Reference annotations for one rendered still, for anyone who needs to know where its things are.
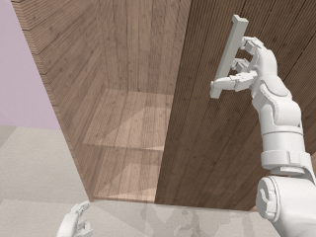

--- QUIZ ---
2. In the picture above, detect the robot right upper arm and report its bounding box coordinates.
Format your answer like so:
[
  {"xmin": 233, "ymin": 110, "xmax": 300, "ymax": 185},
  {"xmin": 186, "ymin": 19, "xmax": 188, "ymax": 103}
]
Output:
[{"xmin": 256, "ymin": 176, "xmax": 316, "ymax": 237}]

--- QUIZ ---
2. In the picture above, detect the robot right forearm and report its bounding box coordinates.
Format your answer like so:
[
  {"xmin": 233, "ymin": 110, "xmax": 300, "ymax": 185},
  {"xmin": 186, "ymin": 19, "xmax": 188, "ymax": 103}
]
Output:
[{"xmin": 251, "ymin": 74, "xmax": 316, "ymax": 187}]

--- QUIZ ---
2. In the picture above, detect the handle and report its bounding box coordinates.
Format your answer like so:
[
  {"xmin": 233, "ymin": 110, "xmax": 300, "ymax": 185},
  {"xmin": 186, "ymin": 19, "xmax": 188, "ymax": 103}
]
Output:
[{"xmin": 209, "ymin": 15, "xmax": 249, "ymax": 99}]

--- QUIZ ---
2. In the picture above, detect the left robot hand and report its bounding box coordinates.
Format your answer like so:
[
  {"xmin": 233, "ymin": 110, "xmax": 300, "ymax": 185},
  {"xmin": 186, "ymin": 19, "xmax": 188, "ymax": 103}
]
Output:
[{"xmin": 55, "ymin": 200, "xmax": 93, "ymax": 237}]

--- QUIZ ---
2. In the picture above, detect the right robot hand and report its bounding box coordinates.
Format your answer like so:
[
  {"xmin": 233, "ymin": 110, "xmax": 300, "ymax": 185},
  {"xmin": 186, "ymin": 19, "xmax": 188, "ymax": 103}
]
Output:
[{"xmin": 213, "ymin": 37, "xmax": 277, "ymax": 92}]

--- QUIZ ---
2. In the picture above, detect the wardrobe door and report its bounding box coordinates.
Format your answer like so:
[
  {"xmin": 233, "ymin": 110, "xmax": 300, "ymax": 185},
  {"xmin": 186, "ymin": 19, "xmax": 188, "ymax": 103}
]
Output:
[
  {"xmin": 288, "ymin": 152, "xmax": 316, "ymax": 178},
  {"xmin": 154, "ymin": 0, "xmax": 316, "ymax": 211}
]

